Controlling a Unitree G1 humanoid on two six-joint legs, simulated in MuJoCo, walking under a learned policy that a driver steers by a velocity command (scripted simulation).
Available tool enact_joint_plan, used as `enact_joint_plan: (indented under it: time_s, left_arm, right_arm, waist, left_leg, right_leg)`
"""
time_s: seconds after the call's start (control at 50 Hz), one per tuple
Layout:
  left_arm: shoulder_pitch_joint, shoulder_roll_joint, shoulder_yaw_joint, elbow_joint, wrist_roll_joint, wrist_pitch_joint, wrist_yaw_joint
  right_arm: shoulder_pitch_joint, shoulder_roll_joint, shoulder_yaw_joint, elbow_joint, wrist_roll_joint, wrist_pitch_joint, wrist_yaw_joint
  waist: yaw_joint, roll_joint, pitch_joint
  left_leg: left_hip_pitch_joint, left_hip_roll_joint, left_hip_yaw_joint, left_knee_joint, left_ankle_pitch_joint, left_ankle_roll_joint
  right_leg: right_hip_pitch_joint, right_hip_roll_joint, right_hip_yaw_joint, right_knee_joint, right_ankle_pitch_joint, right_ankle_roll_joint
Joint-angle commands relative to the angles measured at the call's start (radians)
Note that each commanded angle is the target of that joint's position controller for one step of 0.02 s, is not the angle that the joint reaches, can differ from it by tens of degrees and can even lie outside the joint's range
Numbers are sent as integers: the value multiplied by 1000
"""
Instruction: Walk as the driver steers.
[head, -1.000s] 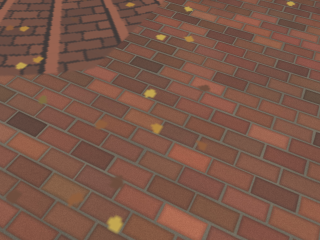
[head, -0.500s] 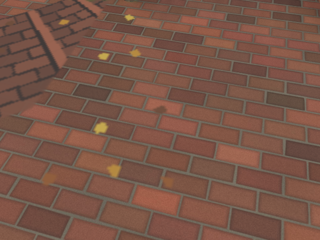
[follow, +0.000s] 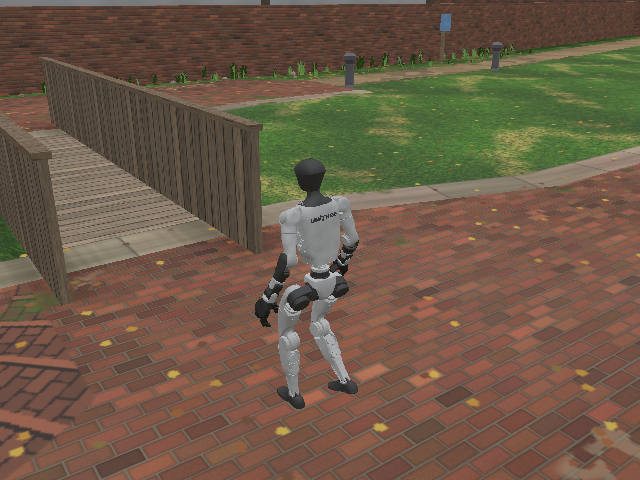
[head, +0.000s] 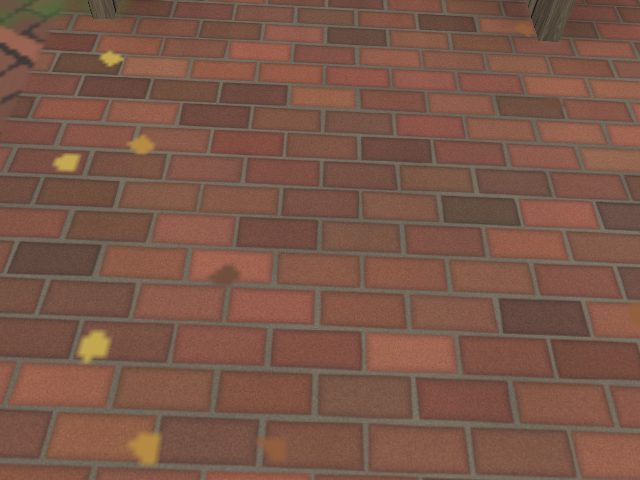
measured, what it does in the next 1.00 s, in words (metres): steps on the spot: right foot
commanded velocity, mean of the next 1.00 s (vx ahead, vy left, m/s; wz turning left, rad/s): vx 0.04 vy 0.00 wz -0.08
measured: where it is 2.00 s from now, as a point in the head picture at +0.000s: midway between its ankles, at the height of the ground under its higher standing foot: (309, 431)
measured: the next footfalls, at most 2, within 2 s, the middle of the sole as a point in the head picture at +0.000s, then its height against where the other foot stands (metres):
right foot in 0.26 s outside the picture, level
right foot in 1.72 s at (359, 443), level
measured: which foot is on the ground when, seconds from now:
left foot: down 0.00-1.00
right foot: up 0.00-0.24, down 0.26-1.00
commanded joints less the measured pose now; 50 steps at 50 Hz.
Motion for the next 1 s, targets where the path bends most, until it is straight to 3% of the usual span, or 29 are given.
enact_joint_plan:
  time_s: [0.02,0.1,0.16,0.2,0.24,0.26,0.28,0.3,0.32,0.36,0.38,0.44,0.48,0.56,0.9,0.96,1.0]
  left_arm:
    - [157,20,2,-17,6,28,-15]
    - [88,7,-18,-33,9,46,-18]
    - [10,4,-36,-47,4,54,-20]
    - [-2,9,-43,-46,5,50,-15]
    - [17,10,-49,-34,10,32,-6]
    - [10,39,-50,-42,20,19,1]
    - [-46,124,-36,-62,16,11,11]
    - [-88,68,-51,-57,6,3,10]
    - [-140,31,-65,-54,2,-5,10]
    - [-132,26,-67,-26,-6,-13,17]
    - [-112,24,-68,-12,-11,-17,19]
    - [-61,13,-68,25,-17,-16,15]
    - [-42,11,-66,49,-13,-16,17]
    - [-25,6,-63,90,-15,-23,19]
    - [50,-32,-80,230,-16,-20,34]
    - [61,-39,-83,245,-16,-19,36]
    - [86,-30,-78,257,-12,-16,36]
  right_arm:
    - [84,-113,-24,-17,-4,-12,2]
    - [64,-123,-24,-6,-8,-3,8]
    - [92,-143,-31,11,-9,20,13]
    - [111,-160,-36,22,-5,40,16]
    - [129,-150,-31,33,2,54,13]
    - [155,-119,-24,34,-1,54,16]
    - [207,-50,-8,17,15,51,19]
    - [184,-76,-13,46,15,62,11]
    - [182,-73,-14,52,17,66,11]
    - [185,-80,-16,78,5,62,13]
    - [196,-89,-16,90,-3,57,15]
    - [218,-94,-15,133,5,44,17]
    - [212,-80,-12,155,7,44,15]
    - [212,-68,-10,193,7,39,7]
    - [223,-41,-1,316,9,52,-12]
    - [222,-35,1,330,9,53,-14]
    - [226,-37,-2,337,8,58,-12]
  waist:
    - [10,147,-194]
    - [16,170,-195]
    - [-24,204,-176]
    - [-30,189,-157]
    - [-10,135,-120]
    - [-18,48,-106]
    - [-82,-154,-106]
    - [-55,-135,-71]
    - [-92,-111,-49]
    - [-91,-113,-44]
    - [-87,-107,-54]
    - [-68,-24,-32]
    - [-60,25,-14]
    - [-55,47,-53]
    - [-56,37,-36]
    - [-55,37,-31]
    - [-50,29,-39]
  left_leg:
    - [138,256,-185,-152,629,187]
    - [76,237,-133,-190,377,179]
    - [50,222,-147,-215,79,170]
    - [37,224,-175,-203,-74,162]
    - [-47,209,-180,-168,-164,99]
    - [-83,174,-152,-110,-198,38]
    - [-87,41,-28,-3,-269,-27]
    - [88,32,-45,44,-273,-34]
    - [171,33,-59,11,-190,-30]
    - [218,34,-52,-57,-50,-36]
    - [233,51,-64,-80,-18,-39]
    - [194,83,-98,-118,-52,-42]
    - [161,86,-108,-134,-55,-39]
    - [184,93,-117,-145,-23,-34]
    - [221,102,-124,-135,14,-10]
    - [220,101,-123,-134,16,-9]
    - [211,67,-104,-115,-180,-1]
  right_leg:
    - [19,-26,14,-5,50,18]
    - [75,-55,-21,-220,95,10]
    - [149,-65,-64,-404,100,4]
    - [203,-59,-88,-530,115,-6]
    - [333,-68,-72,-756,215,-37]
    - [365,-169,63,-881,217,-59]
    - [290,-360,305,-971,186,-118]
    - [74,-391,294,-1005,146,-161]
    - [28,-321,230,-1000,86,-134]
    - [55,-229,145,-979,49,-72]
    - [74,-214,129,-968,79,-62]
    - [114,-192,116,-957,84,-54]
    - [151,-184,101,-930,150,-59]
    - [203,-176,79,-899,250,-63]
    - [223,-168,46,-883,336,-51]
    - [225,-169,44,-881,339,-49]
    - [218,-146,40,-889,126,-63]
